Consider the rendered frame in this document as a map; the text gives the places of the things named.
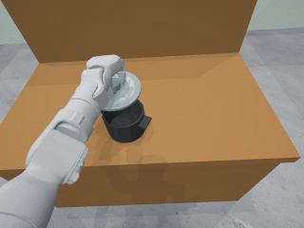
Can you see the robot right hand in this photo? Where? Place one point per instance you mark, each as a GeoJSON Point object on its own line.
{"type": "Point", "coordinates": [241, 224]}

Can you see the robot left forearm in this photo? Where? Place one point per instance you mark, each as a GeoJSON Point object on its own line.
{"type": "Point", "coordinates": [82, 110]}

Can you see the knob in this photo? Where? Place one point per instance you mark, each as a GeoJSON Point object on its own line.
{"type": "Point", "coordinates": [116, 83]}

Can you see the table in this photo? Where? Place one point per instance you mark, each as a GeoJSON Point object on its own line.
{"type": "Point", "coordinates": [213, 135]}

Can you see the robot left upper arm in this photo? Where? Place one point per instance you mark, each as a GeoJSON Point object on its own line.
{"type": "Point", "coordinates": [28, 200]}

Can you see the pot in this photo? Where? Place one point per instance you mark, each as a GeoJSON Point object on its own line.
{"type": "Point", "coordinates": [126, 125]}

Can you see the robot left hand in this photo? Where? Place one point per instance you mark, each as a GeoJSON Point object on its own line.
{"type": "Point", "coordinates": [116, 66]}

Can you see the lid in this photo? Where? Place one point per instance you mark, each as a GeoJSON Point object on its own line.
{"type": "Point", "coordinates": [127, 95]}

